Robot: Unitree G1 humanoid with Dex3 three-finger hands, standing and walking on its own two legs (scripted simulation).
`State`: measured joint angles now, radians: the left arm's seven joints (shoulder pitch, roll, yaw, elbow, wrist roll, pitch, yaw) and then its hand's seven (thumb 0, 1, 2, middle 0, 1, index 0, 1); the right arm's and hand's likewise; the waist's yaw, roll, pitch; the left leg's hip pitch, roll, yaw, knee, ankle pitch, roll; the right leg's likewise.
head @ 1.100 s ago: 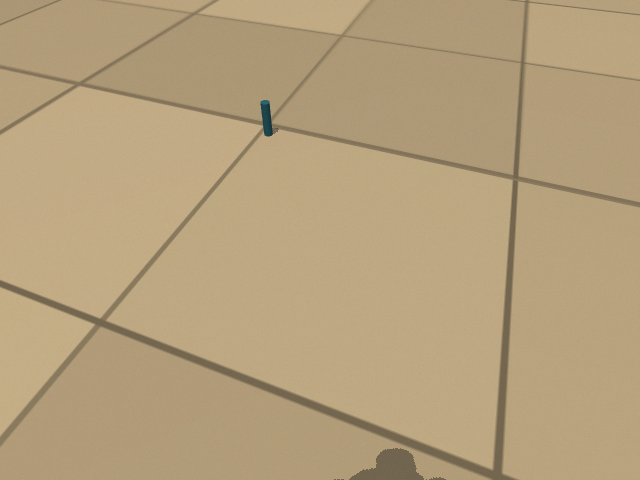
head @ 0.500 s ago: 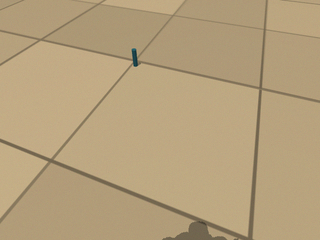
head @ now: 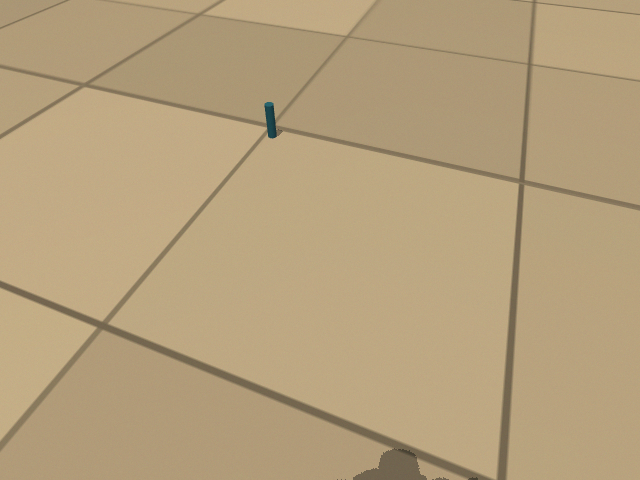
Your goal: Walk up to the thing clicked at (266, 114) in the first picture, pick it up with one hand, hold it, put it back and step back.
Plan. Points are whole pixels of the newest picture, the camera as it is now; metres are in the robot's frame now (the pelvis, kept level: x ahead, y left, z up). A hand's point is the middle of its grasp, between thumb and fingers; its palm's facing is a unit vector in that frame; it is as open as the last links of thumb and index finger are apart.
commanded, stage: stand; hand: left
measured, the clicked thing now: (270, 120) +1.95 +0.27 -0.69
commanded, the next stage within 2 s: walk up in 0.02 s
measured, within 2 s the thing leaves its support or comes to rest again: neither
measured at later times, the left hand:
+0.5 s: hand out of the picture +0.16 +0.39 -0.18, palm faces +0.00 -0.94 -0.34, open 7.4 cm
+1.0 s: hand (170, 246) +0.59 +0.33 -0.15, palm faces -0.03 -0.95 -0.33, open 7.4 cm
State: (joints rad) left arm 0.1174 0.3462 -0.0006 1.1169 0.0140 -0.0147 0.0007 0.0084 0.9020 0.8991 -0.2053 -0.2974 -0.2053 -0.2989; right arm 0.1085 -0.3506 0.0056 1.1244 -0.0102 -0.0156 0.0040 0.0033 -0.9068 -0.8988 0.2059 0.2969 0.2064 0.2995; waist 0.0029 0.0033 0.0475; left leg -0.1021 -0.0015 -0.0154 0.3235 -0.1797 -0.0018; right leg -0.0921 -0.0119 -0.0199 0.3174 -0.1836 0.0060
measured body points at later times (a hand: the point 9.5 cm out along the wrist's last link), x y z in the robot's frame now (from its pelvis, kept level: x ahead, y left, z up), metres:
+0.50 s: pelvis +0.13 +0.10 -0.02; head +0.11 +0.13 +0.43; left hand +0.16 +0.44 -0.16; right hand +0.21 -0.24 -0.10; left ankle +0.15 +0.21 -0.75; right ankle +0.07 -0.06 -0.68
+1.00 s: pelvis +0.43 +0.08 -0.03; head +0.48 +0.07 +0.42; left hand +0.59 +0.38 -0.13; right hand +0.44 -0.24 -0.15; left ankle +0.25 +0.20 -0.65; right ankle +0.51 -0.03 -0.75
